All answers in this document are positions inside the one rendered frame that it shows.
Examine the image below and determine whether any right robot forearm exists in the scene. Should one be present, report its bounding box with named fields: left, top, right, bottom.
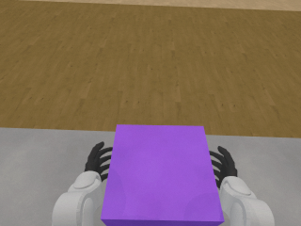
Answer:
left=219, top=176, right=276, bottom=226

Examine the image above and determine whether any carton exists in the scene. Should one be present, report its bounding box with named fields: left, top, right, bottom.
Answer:
left=101, top=124, right=225, bottom=226

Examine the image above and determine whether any left robot hand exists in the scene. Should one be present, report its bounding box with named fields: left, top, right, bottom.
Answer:
left=84, top=141, right=113, bottom=181

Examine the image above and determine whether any right robot hand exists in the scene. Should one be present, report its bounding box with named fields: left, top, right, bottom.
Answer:
left=209, top=146, right=238, bottom=190

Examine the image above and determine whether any left robot forearm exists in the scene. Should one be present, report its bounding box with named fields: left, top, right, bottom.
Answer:
left=52, top=170, right=103, bottom=226

